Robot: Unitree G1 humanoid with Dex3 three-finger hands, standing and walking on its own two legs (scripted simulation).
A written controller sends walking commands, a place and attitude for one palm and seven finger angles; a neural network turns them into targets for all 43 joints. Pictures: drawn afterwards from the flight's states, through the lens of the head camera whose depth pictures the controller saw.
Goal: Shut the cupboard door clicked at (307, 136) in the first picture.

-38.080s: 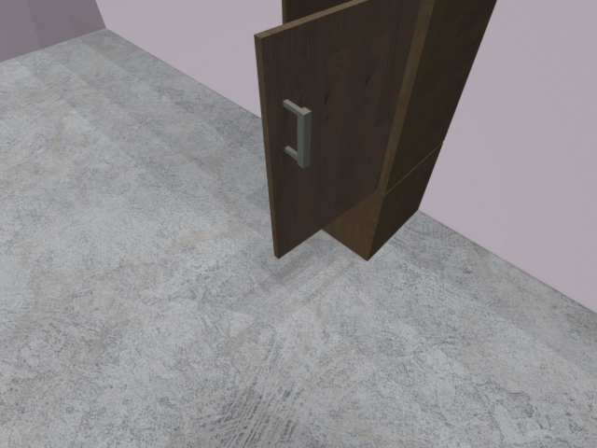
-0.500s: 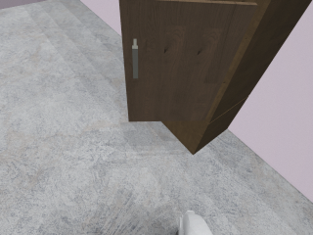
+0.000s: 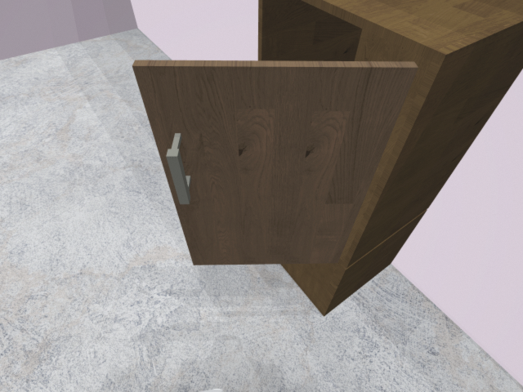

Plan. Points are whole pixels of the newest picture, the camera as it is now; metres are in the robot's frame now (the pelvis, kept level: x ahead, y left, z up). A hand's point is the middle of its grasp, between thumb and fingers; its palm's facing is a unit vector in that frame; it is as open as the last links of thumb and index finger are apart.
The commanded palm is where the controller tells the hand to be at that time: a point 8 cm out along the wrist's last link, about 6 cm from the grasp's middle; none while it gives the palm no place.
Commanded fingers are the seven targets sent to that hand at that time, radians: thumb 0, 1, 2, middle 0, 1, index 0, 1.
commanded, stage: come to a stop and stand still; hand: left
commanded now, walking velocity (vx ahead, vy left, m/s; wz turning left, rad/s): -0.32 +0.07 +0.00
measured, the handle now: (181, 170) +0.46 +0.18 +0.07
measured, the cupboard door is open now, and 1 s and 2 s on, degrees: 56 56 56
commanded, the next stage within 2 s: none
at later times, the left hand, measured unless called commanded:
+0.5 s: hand out of the picture +0.03 +0.18 -0.17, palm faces +0.05 -0.95 -0.30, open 7.4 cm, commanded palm none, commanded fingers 0.00 0.90 0.90 -0.20 -0.30 -0.20 -0.30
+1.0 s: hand out of the picture -0.09 +0.22 -0.18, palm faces +0.05 -0.97 -0.22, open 7.4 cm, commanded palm none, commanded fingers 0.00 0.90 0.90 -0.20 -0.30 -0.20 -0.30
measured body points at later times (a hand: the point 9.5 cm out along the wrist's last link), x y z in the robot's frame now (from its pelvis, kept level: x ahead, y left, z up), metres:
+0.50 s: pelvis -0.02 -0.03 -0.02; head -0.02 -0.04 +0.43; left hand +0.02 +0.23 -0.15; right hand +0.05 -0.28 -0.16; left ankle +0.04 +0.09 -0.73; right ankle -0.04 -0.13 -0.74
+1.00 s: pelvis -0.09 +0.02 +0.00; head -0.09 +0.04 +0.45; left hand -0.09 +0.27 -0.16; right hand -0.03 -0.22 -0.14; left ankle +0.02 +0.07 -0.73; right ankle -0.05 -0.13 -0.73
